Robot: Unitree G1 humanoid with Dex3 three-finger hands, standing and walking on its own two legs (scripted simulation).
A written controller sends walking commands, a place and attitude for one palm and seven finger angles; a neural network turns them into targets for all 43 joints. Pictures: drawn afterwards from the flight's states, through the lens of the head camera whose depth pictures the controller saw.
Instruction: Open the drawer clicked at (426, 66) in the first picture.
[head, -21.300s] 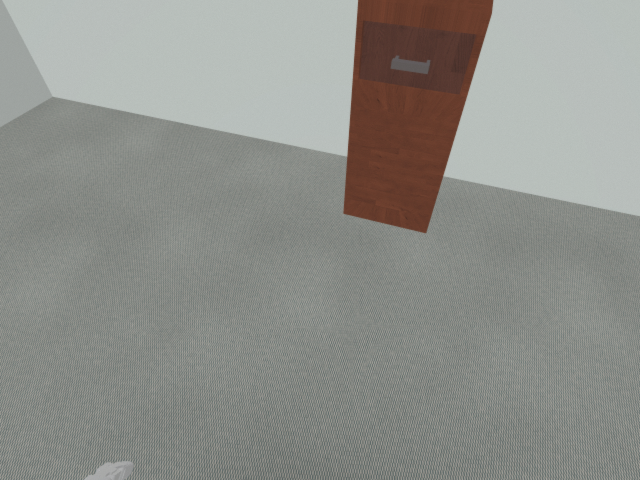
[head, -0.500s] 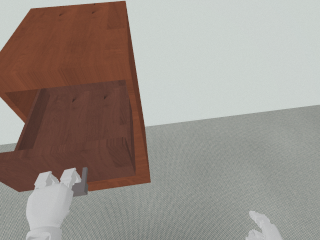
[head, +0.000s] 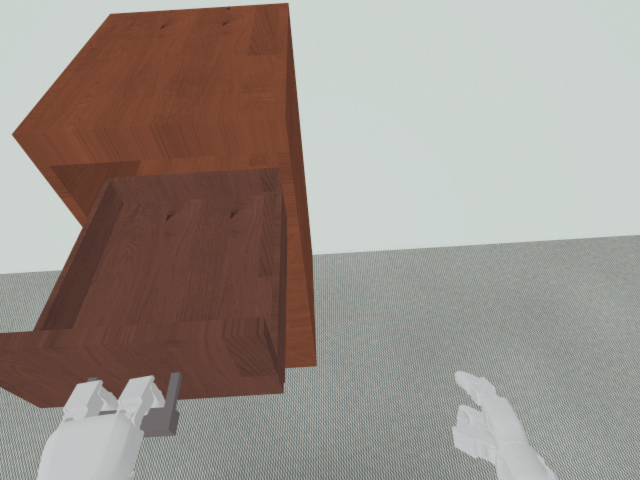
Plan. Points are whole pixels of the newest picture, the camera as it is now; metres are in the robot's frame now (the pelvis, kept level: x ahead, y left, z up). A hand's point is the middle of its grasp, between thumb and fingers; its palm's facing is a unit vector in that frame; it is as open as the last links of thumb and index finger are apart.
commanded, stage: pull the drawer open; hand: left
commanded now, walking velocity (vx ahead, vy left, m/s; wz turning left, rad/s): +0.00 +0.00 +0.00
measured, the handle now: (128, 404) +0.19 +0.25 +0.02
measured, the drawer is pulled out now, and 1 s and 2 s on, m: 0.30 0.30 0.30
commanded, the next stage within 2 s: open the thumb to release the handle in 0.02 s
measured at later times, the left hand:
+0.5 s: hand (124, 457) +0.14 +0.24 +0.00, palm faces -0.01 -0.07 -1.00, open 9.6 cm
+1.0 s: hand (127, 454) +0.15 +0.24 +0.00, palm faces +0.02 -0.07 -1.00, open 13.8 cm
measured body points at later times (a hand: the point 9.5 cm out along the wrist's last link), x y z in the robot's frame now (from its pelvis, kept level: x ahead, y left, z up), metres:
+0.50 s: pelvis -0.02 -0.01 +0.00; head +0.00 -0.04 +0.45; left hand +0.14 +0.24 +0.06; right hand +0.18 -0.23 -0.11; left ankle -0.01 +0.13 -0.69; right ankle -0.04 -0.10 -0.69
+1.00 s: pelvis -0.03 -0.01 +0.00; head +0.00 -0.04 +0.45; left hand +0.14 +0.24 +0.05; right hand +0.19 -0.21 -0.11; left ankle -0.01 +0.13 -0.69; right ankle -0.04 -0.10 -0.69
